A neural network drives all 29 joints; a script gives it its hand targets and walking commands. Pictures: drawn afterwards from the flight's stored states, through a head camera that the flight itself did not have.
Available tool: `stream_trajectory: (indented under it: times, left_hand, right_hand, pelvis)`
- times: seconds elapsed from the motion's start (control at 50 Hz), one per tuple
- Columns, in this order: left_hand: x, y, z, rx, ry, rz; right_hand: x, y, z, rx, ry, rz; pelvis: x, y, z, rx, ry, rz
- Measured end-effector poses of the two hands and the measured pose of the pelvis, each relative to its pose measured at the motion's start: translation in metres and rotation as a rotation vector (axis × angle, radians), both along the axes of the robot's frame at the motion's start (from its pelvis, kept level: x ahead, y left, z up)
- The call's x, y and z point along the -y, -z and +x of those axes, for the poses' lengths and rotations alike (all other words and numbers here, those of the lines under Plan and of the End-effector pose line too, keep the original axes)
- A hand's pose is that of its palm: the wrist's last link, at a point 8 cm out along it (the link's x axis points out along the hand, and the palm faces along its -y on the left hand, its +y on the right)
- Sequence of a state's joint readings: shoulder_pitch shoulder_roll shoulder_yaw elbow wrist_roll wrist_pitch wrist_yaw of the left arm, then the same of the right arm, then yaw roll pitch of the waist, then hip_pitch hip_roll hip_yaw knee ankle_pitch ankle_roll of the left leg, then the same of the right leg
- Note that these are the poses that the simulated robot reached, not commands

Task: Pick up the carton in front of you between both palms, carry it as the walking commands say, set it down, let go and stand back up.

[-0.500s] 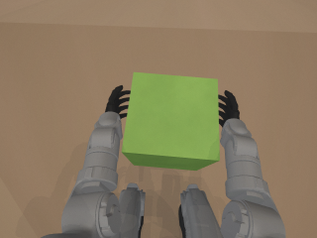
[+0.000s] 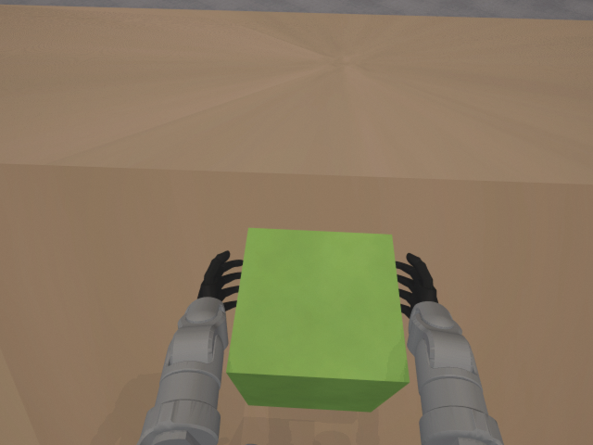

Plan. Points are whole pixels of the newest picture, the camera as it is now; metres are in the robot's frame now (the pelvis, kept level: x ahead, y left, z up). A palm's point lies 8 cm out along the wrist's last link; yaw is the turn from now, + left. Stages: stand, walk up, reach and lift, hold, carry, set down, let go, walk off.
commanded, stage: reach and lift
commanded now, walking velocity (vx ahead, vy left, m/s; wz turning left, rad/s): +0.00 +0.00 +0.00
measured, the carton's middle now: (314, 326) +0.32 -0.01 -0.08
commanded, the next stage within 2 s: hold in 1.26 s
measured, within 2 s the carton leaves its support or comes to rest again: neither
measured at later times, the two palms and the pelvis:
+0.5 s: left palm (193, 298) +0.30 +0.15 +0.07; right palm (442, 298) +0.30 -0.15 +0.07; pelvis +0.00 +0.00 +0.04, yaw +0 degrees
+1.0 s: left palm (192, 284) +0.31 +0.15 +0.08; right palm (443, 286) +0.31 -0.15 +0.08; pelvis +0.02 +0.00 +0.05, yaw -1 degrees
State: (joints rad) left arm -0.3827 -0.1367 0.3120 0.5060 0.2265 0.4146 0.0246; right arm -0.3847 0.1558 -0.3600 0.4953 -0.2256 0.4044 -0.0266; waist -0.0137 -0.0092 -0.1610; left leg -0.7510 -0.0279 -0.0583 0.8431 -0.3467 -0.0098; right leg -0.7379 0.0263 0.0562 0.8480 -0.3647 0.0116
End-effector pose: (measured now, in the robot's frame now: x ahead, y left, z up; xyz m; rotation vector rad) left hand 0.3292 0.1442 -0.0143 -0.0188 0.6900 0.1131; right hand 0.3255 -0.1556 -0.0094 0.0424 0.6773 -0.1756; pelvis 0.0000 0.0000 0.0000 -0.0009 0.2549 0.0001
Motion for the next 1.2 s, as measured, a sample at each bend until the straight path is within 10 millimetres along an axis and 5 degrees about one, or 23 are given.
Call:
stream_trajectory:
  times: [0.32,0.6,1.2]
  left_hand:
    - [-0.003,-0.081,-0.026,0.027,-0.002,0.028]
    - [-0.003,-0.084,-0.029,0.014,-0.003,0.019]
    - [-0.003,-0.097,-0.022,0.010,0.023,0.059]
  right_hand:
    - [-0.003,-0.079,-0.019,0.026,-0.050,-0.029]
    - [-0.003,-0.083,-0.024,0.014,-0.041,-0.024]
    - [-0.003,-0.095,-0.016,0.009,-0.071,-0.060]
  pelvis:
    - [0.002,-0.042,0.008,0.281,0.003,0.002]
    - [0.001,-0.043,-0.005,0.334,0.008,0.002]
    - [0.001,-0.051,0.020,0.353,0.008,0.001]
